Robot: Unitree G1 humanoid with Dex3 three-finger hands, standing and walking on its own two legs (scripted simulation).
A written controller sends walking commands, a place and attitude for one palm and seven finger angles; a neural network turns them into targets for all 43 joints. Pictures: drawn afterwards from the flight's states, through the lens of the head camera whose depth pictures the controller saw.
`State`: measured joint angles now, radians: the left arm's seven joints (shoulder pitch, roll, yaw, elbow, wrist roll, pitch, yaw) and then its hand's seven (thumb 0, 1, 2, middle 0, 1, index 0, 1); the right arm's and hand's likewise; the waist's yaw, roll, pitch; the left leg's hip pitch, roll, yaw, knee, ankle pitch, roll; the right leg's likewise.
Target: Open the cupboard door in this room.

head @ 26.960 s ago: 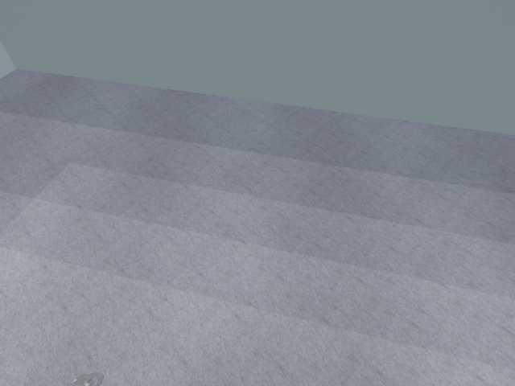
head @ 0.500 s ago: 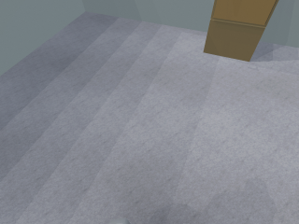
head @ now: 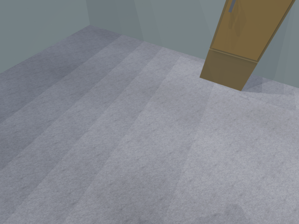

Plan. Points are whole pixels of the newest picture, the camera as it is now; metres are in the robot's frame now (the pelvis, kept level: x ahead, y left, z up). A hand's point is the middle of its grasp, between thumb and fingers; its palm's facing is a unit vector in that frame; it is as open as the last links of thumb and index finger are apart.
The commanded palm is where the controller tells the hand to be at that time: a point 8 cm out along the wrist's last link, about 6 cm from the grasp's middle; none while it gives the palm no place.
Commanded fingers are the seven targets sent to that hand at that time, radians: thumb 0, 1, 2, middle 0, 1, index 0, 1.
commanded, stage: stand and wait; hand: left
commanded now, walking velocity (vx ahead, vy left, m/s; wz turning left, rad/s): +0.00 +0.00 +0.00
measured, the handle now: (233, 1) +1.72 -0.56 +0.04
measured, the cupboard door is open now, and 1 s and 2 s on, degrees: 0 0 0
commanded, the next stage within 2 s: turn or walk to find it in 0.26 s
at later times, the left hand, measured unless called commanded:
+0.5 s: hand out of the picture +0.04 +0.27 -0.16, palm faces -0.04 -0.95 -0.32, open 7.4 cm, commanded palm none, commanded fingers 0.00 0.90 0.90 -0.20 -0.30 -0.20 -0.30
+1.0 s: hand out of the picture +0.08 +0.24 -0.15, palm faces -0.04 -0.95 -0.32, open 7.4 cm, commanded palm none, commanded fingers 0.00 0.90 0.90 -0.20 -0.30 -0.20 -0.30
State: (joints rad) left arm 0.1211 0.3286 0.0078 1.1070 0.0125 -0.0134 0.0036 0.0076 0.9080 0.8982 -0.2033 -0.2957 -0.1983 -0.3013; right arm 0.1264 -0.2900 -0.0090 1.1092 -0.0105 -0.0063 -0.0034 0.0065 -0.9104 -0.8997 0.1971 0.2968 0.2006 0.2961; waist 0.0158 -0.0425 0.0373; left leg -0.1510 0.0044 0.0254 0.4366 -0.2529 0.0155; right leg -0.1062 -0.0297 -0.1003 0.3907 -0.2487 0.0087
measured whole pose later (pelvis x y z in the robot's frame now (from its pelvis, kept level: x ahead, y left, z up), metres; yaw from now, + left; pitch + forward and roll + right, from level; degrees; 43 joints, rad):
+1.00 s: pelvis +0.00 +0.00 +0.01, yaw +0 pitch -2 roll +0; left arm 0.10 0.33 -0.01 1.12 0.01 -0.01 0.00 0.01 0.91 0.90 -0.20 -0.30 -0.20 -0.30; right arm 0.12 -0.32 0.00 1.12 -0.01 -0.01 0.00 0.01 -0.91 -0.90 0.20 0.30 0.20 0.30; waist -0.01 0.00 0.06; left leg -0.11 0.00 0.03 0.33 -0.19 0.01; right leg -0.08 -0.03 -0.09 0.32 -0.20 0.01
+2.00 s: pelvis +0.00 -0.02 +0.01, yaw +0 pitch -2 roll +0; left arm 0.10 0.35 0.00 1.11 0.01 -0.02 -0.01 0.01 0.91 0.90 -0.20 -0.30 -0.20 -0.30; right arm 0.11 -0.35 0.02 1.11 -0.01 -0.01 0.00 0.01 -0.91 -0.90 0.20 0.30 0.20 0.30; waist 0.00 0.00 0.06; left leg -0.08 0.01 0.02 0.30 -0.18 -0.01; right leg -0.05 -0.02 -0.11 0.28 -0.19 -0.01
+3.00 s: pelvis +0.00 -0.01 +0.01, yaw +2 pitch -3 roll +0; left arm 0.13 0.36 0.00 1.13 0.01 -0.01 -0.01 0.01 0.91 0.90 -0.20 -0.30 -0.20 -0.30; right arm 0.10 -0.36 0.01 1.11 -0.01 -0.01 0.00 0.01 -0.91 -0.90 0.20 0.30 0.20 0.30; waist 0.02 0.00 0.06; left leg -0.08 -0.01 0.00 0.30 -0.17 0.01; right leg -0.04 -0.03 -0.13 0.28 -0.19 0.00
